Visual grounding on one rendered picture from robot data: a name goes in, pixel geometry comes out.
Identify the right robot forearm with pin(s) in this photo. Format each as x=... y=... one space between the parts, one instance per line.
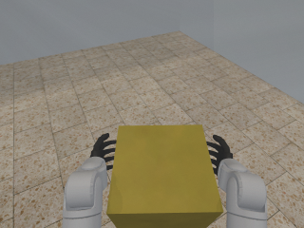
x=246 y=195

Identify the right robot hand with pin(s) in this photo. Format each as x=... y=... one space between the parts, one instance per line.
x=223 y=152

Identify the carton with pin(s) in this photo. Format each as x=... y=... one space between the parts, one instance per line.
x=162 y=177

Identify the left robot forearm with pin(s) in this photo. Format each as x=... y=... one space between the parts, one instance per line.
x=83 y=195

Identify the left robot hand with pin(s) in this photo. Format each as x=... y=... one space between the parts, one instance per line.
x=100 y=151

